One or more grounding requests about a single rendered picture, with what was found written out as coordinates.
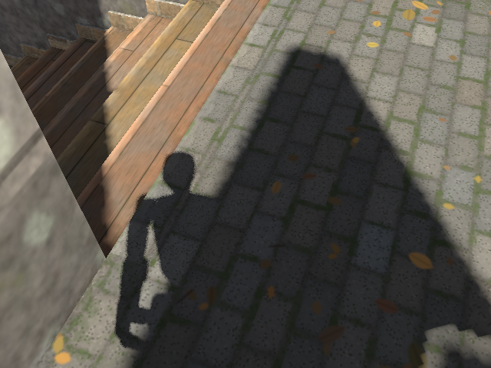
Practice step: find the stairs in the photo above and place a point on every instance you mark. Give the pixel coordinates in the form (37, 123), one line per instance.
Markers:
(114, 110)

